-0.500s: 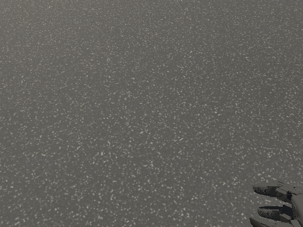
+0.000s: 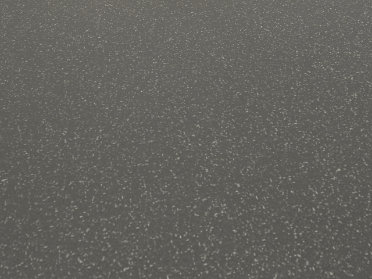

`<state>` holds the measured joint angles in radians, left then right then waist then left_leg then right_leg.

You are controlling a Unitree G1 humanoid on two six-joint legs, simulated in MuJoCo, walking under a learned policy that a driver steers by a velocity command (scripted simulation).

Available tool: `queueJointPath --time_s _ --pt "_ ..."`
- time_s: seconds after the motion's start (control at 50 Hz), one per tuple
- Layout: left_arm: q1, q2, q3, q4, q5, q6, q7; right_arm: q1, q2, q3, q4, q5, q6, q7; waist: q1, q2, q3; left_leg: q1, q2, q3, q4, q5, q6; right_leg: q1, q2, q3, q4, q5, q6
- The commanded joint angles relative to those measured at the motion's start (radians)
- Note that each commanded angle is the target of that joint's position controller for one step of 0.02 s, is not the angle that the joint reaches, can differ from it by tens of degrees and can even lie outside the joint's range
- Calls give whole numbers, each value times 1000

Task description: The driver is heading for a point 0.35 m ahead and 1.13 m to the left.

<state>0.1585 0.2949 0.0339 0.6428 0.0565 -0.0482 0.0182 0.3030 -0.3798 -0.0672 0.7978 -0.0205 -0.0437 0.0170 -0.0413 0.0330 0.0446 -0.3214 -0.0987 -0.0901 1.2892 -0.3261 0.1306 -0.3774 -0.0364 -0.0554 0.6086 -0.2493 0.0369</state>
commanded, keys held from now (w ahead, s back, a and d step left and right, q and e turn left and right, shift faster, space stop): w+q+shift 0.78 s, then w+shift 0.22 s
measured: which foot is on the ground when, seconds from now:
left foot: up 0.00-0.32, down 0.34-0.74, up 0.76-1.00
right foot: down 0.00-0.32, up 0.34-0.72, down 0.74-1.00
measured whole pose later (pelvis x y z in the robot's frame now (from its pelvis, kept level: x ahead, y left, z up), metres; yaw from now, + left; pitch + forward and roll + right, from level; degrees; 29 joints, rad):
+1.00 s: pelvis +0.86 +0.29 +0.01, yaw +54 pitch +2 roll -3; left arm 0.51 0.33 0.06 0.87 0.03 -0.08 -0.01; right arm 0.02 -0.35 -0.03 0.63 -0.05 -0.03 0.07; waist 0.08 0.04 0.00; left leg -0.74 0.00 -0.07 1.06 -0.17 0.11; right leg 0.00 0.00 -0.14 0.31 -0.34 0.02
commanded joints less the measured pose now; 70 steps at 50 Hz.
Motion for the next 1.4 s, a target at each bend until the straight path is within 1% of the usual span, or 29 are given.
queueJointPath --time_s 0.02,0.12,0.22,0.26,0.3,0.32,0.34,0.36,0.38,0.42,0.48,0.56,0.66,0.7,0.72,0.74,0.76,0.78,0.82,0.9,1.04,1.1,1.14,1.16,1.18,1.2,1.24,1.32,1.4 --pt "198 89 38 48 -1 -15 -2 -131 1 16 -144 -20 13 38 91 -96 -35 -444 154 -8 75 34 -17 352 -297 363 -363 -188 -133" --pt "177 62 28 121 -31 -61 -29 -279 50 45 -253 -13 41 66 19 -107 46 -475 194 40 -67 198 -19 250 -239 -20 -457 245 -77" --pt "243 144 39 161 -27 -67 -15 -394 57 59 -282 -8 38 91 20 -84 103 -284 110 250 -449 300 45 302 -182 -248 -456 825 -49" --pt "268 200 53 162 -33 -46 -3 -322 18 44 -248 -11 34 75 -34 -126 31 -171 36 292 -491 235 74 411 -208 -252 -300 1223 -44" --pt "198 255 68 130 -27 -10 5 9 -62 2 -149 -4 28 49 -197 -156 -143 186 -22 252 -510 154 113 366 -246 -220 108 1354 -67" --pt "161 247 68 108 -23 1 0 207 -108 -32 -75 0 27 26 -264 -105 -226 481 -25 167 -604 126 143 185 -219 -204 440 1100 -62" --pt "162 147 49 80 -10 3 -21 119 -173 -64 -73 25 40 -1 -151 132 -154 576 95 -63 -668 64 176 -104 -25 -199 808 -10 -29" --pt "219 114 33 -40 -25 -13 -19 41 -274 -74 -142 -13 55 1 -41 206 -306 817 313 -610 -802 116 365 -444 61 -30 1089 -282 15" --pt "123 153 27 -72 -31 -42 -21 122 -245 -79 -147 -16 61 -17 -101 43 -350 800 344 -750 -965 -31 376 -518 26 118 1051 -198 9" --pt "59 139 13 -62 -23 -53 -16 76 -159 -62 -90 -1 29 -32 -11 -107 -78 467 283 -609 -1037 67 299 -462 -58 127 819 -146 4" --pt "97 125 6 -38 19 7 -17 7 -89 -27 -90 10 -18 -35 91 -123 -10 144 168 -406 -1042 241 260 -271 -105 122 622 -217 42" --pt "-128 45 -25 -133 -9 13 -36 8 -90 -32 -80 6 -45 -15 49 -64 58 -94 67 -316 -1115 276 203 -116 -82 68 252 103 55" --pt "-167 88 -13 -145 -33 5 -30 76 -124 -50 -43 23 -43 -5 -3 -11 -6 77 92 -344 -1011 578 109 79 5 67 -25 287 4" --pt "20 164 21 -95 -34 -3 -9 62 -175 -61 -38 15 -38 -7 95 -22 -134 151 78 -331 -734 820 57 291 58 67 -47 128 -18" --pt "230 204 43 -49 -33 -7 7 7 -186 -62 -48 11 -42 -1 224 -30 -223 53 45 -299 -480 797 29 524 24 75 -41 64 -31" --pt "445 275 70 -9 -6 -13 29 -28 -59 -28 -80 7 -57 -3 291 -154 -344 -112 -21 -220 -120 363 19 749 -186 282 -61 -265 -59" --pt "349 338 79 -25 18 -14 22 88 48 9 -142 52 -54 -7 142 -489 -473 -359 -99 -107 120 -175 -13 864 -466 882 -313 -496 -150" --pt "205 249 80 -51 7 -5 14 43 -29 11 -113 17 -36 -20 126 -341 -329 -472 14 -62 179 -60 -2 712 -435 940 -366 -679 -176" --pt "148 112 46 -19 -1 -3 1 -74 -48 4 -106 -22 -18 8 115 -84 -103 -445 100 -25 89 51 -10 447 -324 599 -346 -405 -172" --pt "232 61 27 109 -22 -47 -27 -153 60 40 -166 -28 10 50 54 -105 10 -457 129 -62 -11 37 -18 285 -251 317 -409 -57 -153" --pt "278 135 32 179 -42 -70 -39 -414 52 74 -264 -26 -3 87 55 -66 107 -214 93 152 -543 309 -2 167 -188 -53 -634 406 -144" --pt "332 225 43 211 -44 -58 -25 -324 12 59 -227 -34 -4 61 -15 -136 0 -39 0 220 -601 184 43 356 -218 -116 -402 1111 -138" --pt "283 259 44 203 -45 -32 -8 44 -55 22 -113 -33 -6 29 -207 -164 -195 355 -23 171 -710 140 83 295 -207 -131 92 1204 -120" --pt "291 190 29 177 -34 -27 -10 168 -135 -8 -70 -42 -5 8 -216 -83 -294 609 132 -23 -708 -49 94 80 -147 -109 463 687 -113" --pt "369 61 6 118 -52 -31 -31 111 -212 -27 -92 -36 2 -9 -65 193 -415 798 423 -556 -825 -235 154 -247 16 -41 834 -218 -78" --pt "279 153 20 78 -56 -38 -24 128 -201 -33 -100 -25 2 -15 -114 89 -459 803 439 -707 -938 -169 191 -371 33 118 934 -183 -107" --pt "187 109 5 66 -54 -43 -24 75 -102 -19 -36 -8 -22 -24 -36 -25 -123 491 359 -425 -987 90 167 -414 -54 106 780 -72 -103" --pt "165 65 -5 58 -1 5 -52 36 10 15 2 10 -54 -27 82 5 -3 165 240 -267 -1104 158 154 -274 -120 100 547 -123 -48" --pt "-102 39 -27 -48 -8 -2 -69 42 -23 0 18 19 -74 -17 60 -9 110 16 150 -160 -1220 270 156 -217 -96 41 169 178 -2"
Velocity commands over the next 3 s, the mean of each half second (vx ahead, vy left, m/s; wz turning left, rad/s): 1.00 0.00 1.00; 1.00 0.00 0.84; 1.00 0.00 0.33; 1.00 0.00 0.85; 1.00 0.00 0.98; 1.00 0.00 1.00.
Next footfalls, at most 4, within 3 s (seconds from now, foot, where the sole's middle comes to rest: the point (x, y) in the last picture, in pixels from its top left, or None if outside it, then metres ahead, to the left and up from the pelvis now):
0.34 left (161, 275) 0.48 0.10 -0.76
0.74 right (148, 166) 0.93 0.15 -0.76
1.16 left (40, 156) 1.00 0.62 -0.76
1.56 right None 1.38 0.90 -0.76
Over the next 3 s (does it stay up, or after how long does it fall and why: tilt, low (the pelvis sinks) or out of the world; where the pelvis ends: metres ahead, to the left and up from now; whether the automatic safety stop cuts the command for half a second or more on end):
stays up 0.98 2.01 -0.01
